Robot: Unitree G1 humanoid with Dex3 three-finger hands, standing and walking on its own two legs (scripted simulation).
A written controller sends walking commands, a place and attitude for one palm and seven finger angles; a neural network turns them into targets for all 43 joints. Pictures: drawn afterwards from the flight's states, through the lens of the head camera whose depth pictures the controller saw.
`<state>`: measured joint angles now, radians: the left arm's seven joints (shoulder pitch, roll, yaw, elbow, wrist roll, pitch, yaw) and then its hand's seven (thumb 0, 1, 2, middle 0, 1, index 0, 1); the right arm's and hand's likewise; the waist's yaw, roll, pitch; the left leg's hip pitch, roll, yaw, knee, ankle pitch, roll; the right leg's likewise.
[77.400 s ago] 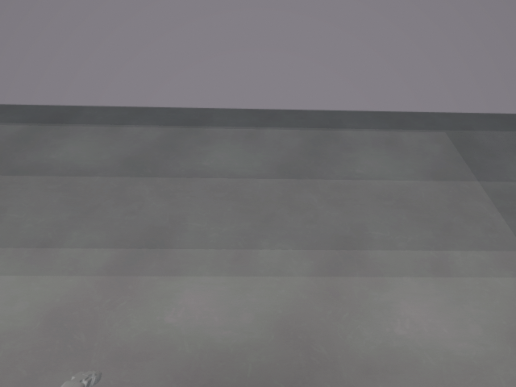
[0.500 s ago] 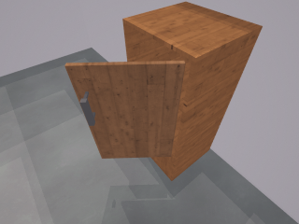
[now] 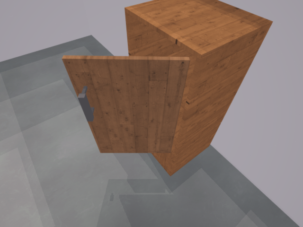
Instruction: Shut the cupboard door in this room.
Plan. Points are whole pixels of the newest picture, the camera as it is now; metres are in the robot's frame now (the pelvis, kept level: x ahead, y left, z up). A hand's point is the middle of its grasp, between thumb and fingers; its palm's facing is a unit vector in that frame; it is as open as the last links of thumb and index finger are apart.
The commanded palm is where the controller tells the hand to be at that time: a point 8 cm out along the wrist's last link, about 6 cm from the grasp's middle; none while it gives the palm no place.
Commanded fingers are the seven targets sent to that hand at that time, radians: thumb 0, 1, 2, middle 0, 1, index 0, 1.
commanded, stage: look again from close up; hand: left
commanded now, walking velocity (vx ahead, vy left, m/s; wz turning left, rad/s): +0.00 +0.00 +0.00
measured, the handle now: (87, 104) +0.51 +0.26 -0.01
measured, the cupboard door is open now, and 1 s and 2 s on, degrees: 54 54 54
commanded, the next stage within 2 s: raise the hand and make a fist in 0.34 s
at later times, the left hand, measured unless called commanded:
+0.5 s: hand out of the picture +0.07 +0.18 -0.16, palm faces +0.14 -0.97 -0.21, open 7.4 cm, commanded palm +0.12 +0.22 -0.07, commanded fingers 0.00 0.90 0.90 -0.25 -0.36 -0.25 -0.36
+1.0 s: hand (86, 218) +0.15 +0.18 -0.06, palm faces +0.12 -0.99 -0.05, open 5.5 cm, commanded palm +0.14 +0.22 -0.05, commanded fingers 0.00 0.90 0.90 -0.71 -0.86 -0.71 -0.86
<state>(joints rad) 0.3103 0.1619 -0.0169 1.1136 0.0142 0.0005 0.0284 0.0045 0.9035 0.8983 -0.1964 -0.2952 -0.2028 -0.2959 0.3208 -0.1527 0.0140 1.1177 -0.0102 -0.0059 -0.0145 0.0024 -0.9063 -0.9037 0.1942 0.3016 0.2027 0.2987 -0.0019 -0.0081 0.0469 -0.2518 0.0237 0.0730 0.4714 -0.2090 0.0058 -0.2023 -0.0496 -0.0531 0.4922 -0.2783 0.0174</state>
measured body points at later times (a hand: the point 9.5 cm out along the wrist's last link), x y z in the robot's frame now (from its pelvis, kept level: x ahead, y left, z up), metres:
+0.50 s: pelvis +0.02 -0.01 +0.00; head +0.04 +0.00 +0.45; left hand +0.06 +0.24 -0.14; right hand +0.06 -0.24 -0.15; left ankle +0.03 +0.12 -0.74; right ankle -0.01 -0.13 -0.74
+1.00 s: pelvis -0.03 -0.02 -0.12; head +0.03 -0.01 +0.33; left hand +0.14 +0.23 -0.05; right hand +0.21 -0.23 -0.17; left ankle +0.03 +0.12 -0.74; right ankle -0.01 -0.13 -0.74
